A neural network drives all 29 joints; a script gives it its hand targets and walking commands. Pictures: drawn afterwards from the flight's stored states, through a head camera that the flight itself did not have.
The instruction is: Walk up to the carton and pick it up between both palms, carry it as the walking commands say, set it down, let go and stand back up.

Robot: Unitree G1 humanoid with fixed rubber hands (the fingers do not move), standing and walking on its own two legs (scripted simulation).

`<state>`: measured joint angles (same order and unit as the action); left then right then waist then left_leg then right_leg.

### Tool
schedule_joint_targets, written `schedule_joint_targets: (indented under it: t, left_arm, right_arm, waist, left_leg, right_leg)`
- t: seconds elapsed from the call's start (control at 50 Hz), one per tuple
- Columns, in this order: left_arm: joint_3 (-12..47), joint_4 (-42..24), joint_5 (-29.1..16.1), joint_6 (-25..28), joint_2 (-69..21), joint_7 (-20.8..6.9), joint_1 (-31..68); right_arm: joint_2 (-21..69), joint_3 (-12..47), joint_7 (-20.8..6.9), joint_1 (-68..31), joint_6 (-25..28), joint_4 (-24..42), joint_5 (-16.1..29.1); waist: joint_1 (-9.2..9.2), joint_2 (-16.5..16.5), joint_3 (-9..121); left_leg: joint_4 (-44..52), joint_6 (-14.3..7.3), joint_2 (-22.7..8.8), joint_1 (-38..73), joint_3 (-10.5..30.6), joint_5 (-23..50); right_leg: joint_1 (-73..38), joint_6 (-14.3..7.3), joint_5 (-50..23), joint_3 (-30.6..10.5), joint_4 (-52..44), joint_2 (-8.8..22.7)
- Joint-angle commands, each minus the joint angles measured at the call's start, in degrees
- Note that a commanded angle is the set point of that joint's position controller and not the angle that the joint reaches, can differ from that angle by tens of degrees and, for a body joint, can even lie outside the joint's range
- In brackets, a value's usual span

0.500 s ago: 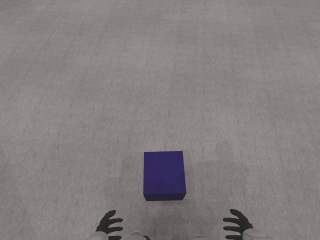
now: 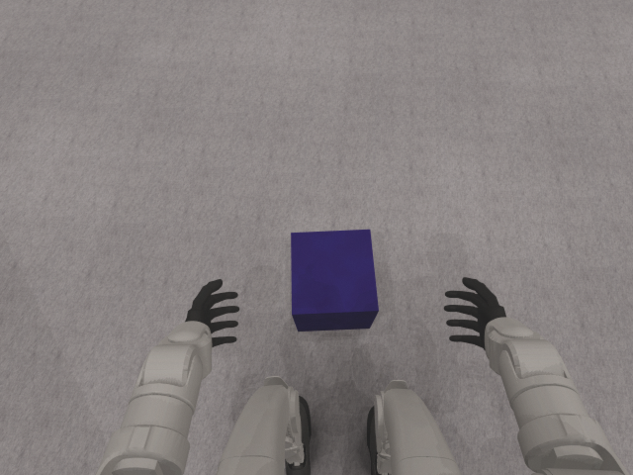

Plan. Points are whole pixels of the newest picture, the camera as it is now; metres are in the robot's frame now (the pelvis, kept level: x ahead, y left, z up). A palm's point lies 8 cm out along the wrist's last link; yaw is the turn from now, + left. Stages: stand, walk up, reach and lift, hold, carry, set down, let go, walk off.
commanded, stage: reach and lift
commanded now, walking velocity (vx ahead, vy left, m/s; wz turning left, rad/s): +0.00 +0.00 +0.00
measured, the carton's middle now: (332, 283) +0.52 -0.01 -0.59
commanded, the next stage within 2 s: none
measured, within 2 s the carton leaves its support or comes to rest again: neither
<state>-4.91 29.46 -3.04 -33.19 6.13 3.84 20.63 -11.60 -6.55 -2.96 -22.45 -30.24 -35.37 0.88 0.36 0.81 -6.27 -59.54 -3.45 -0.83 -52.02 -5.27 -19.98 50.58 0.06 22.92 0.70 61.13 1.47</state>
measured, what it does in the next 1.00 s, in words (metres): stands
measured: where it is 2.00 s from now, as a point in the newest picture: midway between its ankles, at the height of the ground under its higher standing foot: (338, 460)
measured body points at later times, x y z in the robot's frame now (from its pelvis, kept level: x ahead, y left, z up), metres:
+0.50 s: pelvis +0.01 -0.01 -0.02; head +0.25 +0.00 +0.36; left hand +0.46 +0.18 -0.12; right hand +0.46 -0.20 -0.12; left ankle +0.09 +0.09 -0.66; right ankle +0.07 -0.13 -0.66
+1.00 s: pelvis +0.03 -0.02 -0.03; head +0.34 -0.01 +0.30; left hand +0.53 +0.19 -0.15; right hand +0.54 -0.19 -0.15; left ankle +0.09 +0.09 -0.66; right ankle +0.07 -0.13 -0.66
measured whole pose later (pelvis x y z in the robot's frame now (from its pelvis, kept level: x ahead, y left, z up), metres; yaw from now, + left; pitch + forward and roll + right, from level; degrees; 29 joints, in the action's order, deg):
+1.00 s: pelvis +0.03 -0.02 -0.03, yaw +0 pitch +47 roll -1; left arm -22.6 53.0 3.1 -4.1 12.4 0.5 62.5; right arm -11.5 -19.3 2.1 -62.1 -5.1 -51.2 -3.6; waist 1.3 -0.4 4.5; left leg -58.1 -0.8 -0.7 -88.9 -1.1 -16.0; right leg 87.2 -0.9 18.8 1.9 59.3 -0.2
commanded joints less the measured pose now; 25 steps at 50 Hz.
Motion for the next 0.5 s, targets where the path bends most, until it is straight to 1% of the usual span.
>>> schedule_joint_targets:
  t: [0.0,0.02,0.04,0.06,0.08,0.1,0.12,0.14,0.16,0.18,0.2,0.22,0.24,0.26,0.28,0.3,0.32,0.34,0.36,0.38,0.4,0.42,0.44,0.46,0.48]
  left_arm:
    - [-1.36,-1.12,-0.03,0.46,2.96,0.84,14.83]
    - [-1.83,0.07,0.09,0.97,3.17,1.18,17.03]
    - [-2.08,1.7,0.28,1.39,2.95,1.51,18.49]
    - [-2.83,2.34,0.71,2.05,3.12,1.86,21.13]
    - [-3.14,3.71,0.76,2.78,3.15,2.25,21.98]
    - [-4.57,4.57,1.53,3.71,3.51,2.54,25.07]
    - [-4.69,5.38,1.6,4.53,3.27,2.99,25.11]
    - [-4.13,6.25,1.12,5.33,3.28,3.25,27.87]
    - [-5.16,6.68,1.88,6.41,3.25,3.55,28.21]
    - [-5.89,6.73,2.08,7.59,3.32,3.67,30.51]
    - [-6.13,7.84,2.02,8.69,4.08,3.88,31.81]
    - [-6.19,8.3,1.64,9.66,3.49,4.01,31.77]
    - [-6.72,8.23,1.84,10.95,4.37,4.07,32.83]
    - [-6.83,8.76,1.58,12.15,4.05,4.21,34.36]
    - [-6.81,9.34,1.72,13.25,5.0,4.29,35.7]
    - [-7.4,10.66,1.46,14.44,5.7,4.32,36.49]
    - [-7.3,10.72,1.84,15.54,5.99,4.32,38.14]
    - [-7.4,10.88,1.69,16.66,6.23,4.3,38.93]
    - [-7.18,12.32,1.46,17.53,6.52,4.16,38.48]
    - [-7.07,12.39,1.18,18.63,6.89,4.11,40.75]
    - [-7.81,12.88,1.49,19.72,7.75,4.05,41.06]
    - [-7.76,14.06,1.68,20.69,7.71,3.88,41.14]
    - [-7.99,15.19,1.12,21.54,8.24,3.56,41.85]
    - [-8.43,16.46,1.32,22.46,8.48,3.3,42.66]
    - [-8.63,16.31,1.38,23.47,8.42,2.89,44.05]
  right_arm:
    - [-6.04,-2.52,1.05,-15.24,0.77,0.65,-0.45]
    - [-6.24,-2.93,1.26,-18.12,1.11,-0.38,-0.44]
    - [-6.67,-3.51,1.49,-18.84,1.46,-1.82,-0.93]
    - [-5.9,-3.78,1.62,-20.92,2.02,-3.09,-0.74]
    - [-6.1,-4.05,1.85,-23.14,2.9,-3.59,-0.93]
    - [-6.62,-4.44,2.11,-24.94,3.45,-4.87,-1.03]
    - [-6.55,-4.76,2.32,-26.16,4.38,-4.85,-1.05]
    - [-5.99,-4.36,2.54,-28.07,5.13,-6.27,-0.32]
    - [-6.38,-5.29,2.7,-28.71,6.31,-7.12,-1.15]
    - [-5.64,-5.03,2.88,-29.78,7.3,-7.52,-0.42]
    - [-6.43,-5.71,3.08,-31.86,8.3,-8.06,-0.53]
    - [-6.62,-6.06,3.27,-31.88,9.1,-8.21,-1.01]
    - [-5.52,-5.64,3.57,-32.12,10.17,-8.24,-0.17]
    - [-5.88,-5.65,3.78,-33.61,11.12,-8.89,0.15]
    - [-6.32,-6.12,4.16,-35.11,12.34,-9.22,0.25]
    - [-6.77,-6.17,4.42,-36.05,13.34,-8.92,0.31]
    - [-6.82,-6.39,4.62,-36.79,14.34,-10.29,0.6]
    - [-7.24,-6.62,4.78,-37.82,15.29,-9.86,0.32]
    - [-7.22,-6.89,4.96,-38.1,16.11,-9.99,0.73]
    - [-8.08,-7.03,5.08,-38.84,17.14,-10.77,0.8]
    - [-8.12,-7.34,5.11,-39.25,18.14,-11.4,0.66]
    - [-7.73,-7.12,5.19,-39.45,19.12,-12.22,0.9]
    - [-7.69,-6.64,5.23,-40.97,19.89,-12.65,1.22]
    - [-7.71,-7.21,5.34,-41.66,20.78,-13.64,1.26]
    - [-8.0,-7.28,5.44,-43.2,21.72,-13.27,1.62]
  waist:
    - [-0.89,-0.79,24.44]
    - [-0.36,-1.94,26.59]
    - [-0.74,-1.58,27.95]
    - [-0.45,-1.5,27.85]
    - [-0.57,-1.98,28.3]
    - [-0.08,-1.44,30.25]
    - [0.28,-0.87,31.77]
    - [-0.25,-1.93,31.58]
    - [-0.08,-0.79,32.18]
    - [-0.12,-1.34,33.93]
    - [0.16,-0.84,35.01]
    - [0.11,-0.95,38.8]
    - [0.42,-0.96,40.54]
    - [0.76,-1.01,42.38]
    - [0.5,-0.39,43.96]
    - [0.09,-0.6,44.25]
    - [0.56,-0.2,45.04]
    - [-0.08,-0.84,47.49]
    - [0.57,0.23,49.63]
    - [-0.38,-0.4,49.58]
    - [0.33,-0.32,51.34]
    - [-0.07,0.01,51.6]
    - [0.37,-1.11,52.04]
    - [0.52,-0.56,51.88]
    - [0.82,-0.13,52.49]
  left_leg:
    - [9.3,2.02,0.83,18.5,7.59,-6.8]
    - [8.58,2.17,0.66,18.31,7.84,-5.79]
    - [8.32,2.39,0.55,17.98,7.95,-5.84]
    - [8.72,2.4,0.45,16.88,8.27,-6.39]
    - [8.08,2.47,0.54,16.57,8.09,-4.5]
    - [8.15,2.43,0.46,16.31,8.41,-4.8]
    - [7.52,2.69,0.7,16.25,7.8,-3.48]
    - [7.06,2.52,0.67,14.7,7.6,-2.88]
    - [7.17,2.81,0.62,14.69,7.83,-1.9]
    - [6.81,2.54,0.74,14.04,7.62,-0.87]
    - [6.6,2.57,0.77,14.25,7.77,-0.26]
    - [6.25,2.78,0.97,14.62,7.95,2.11]
    - [5.19,2.56,1.28,13.99,7.29,4.82]
    - [5.35,2.58,1.6,13.3,7.39,5.52]
    - [4.75,2.71,1.8,12.86,7.26,7.07]
    - [4.66,2.84,1.66,12.4,7.58,8.25]
    - [4.45,2.84,2.03,12.22,7.32,8.13]
    - [4.03,3.19,2.06,11.31,7.5,9.4]
    - [4.23,3.16,2.17,12.35,7.91,11.69]
    - [3.63,3.42,2.29,12.16,7.9,12.39]
    - [3.93,3.61,2.4,11.99,8.03,13.82]
    - [3.07,3.82,2.52,10.97,7.92,15.05]
    - [3.31,3.68,2.37,10.24,8.49,16.02]
    - [3.29,3.84,2.72,8.74,8.1,16.79]
    - [2.58,4.0,2.78,7.56,7.87,17.49]
  right_leg:
    - [1.38,-3.27,4.87,-0.4,-10.69,-1.98]
    - [1.61,-3.01,4.46,-0.62,-10.22,-2.12]
    - [1.19,-2.91,4.23,-0.66,-10.2,-2.36]
    - [2.19,-2.74,3.68,-0.43,-9.63,-2.44]
    - [3.47,-2.52,2.66,-0.24,-9.53,-2.72]
    - [3.34,-2.43,2.34,-0.29,-9.0,-2.52]
    - [3.24,-2.55,1.79,-0.52,-9.16,-2.79]
    - [4.1,-2.33,1.17,-0.17,-9.11,-2.82]
    - [5.25,-2.27,0.82,-0.66,-8.96,-3.09]
    - [5.48,-2.12,-0.39,-0.73,-8.61,-3.13]
    - [6.42,-1.95,-0.61,-0.83,-8.2,-3.15]
    - [5.5,-1.62,-1.89,-0.67,-7.86,-3.58]
    - [5.4,-1.55,-3.73,-1.29,-8.12,-3.38]
    - [5.2,-1.3,-4.33,-1.0,-7.75,-3.65]
    - [5.94,-0.98,-5.25,-0.98,-7.69,-3.8]
    - [7.42,-0.83,-5.8,-0.95,-7.47,-3.98]
    - [7.55,-0.86,-5.79,-1.15,-7.68,-4.05]
    - [7.08,-0.54,-7.17,-1.05,-7.22,-4.36]
    - [8.0,-0.23,-8.69,-0.78,-6.92,-4.45]
    - [9.16,-0.23,-8.99,-0.55,-7.13,-4.55]
    - [9.26,0.0,-10.23,-0.41,-6.66,-4.66]
    - [9.48,-0.15,-11.56,-0.74,-6.6,-4.69]
    - [10.36,0.24,-12.06,-0.28,-6.07,-4.78]
    - [11.53,0.37,-12.62,-0.56,-6.14,-4.86]
    - [11.29,0.32,-13.75,-1.01,-6.35,-4.74]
